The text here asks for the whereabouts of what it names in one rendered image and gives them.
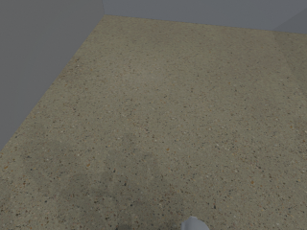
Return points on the robot right thigh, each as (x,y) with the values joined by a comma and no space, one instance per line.
(193,224)

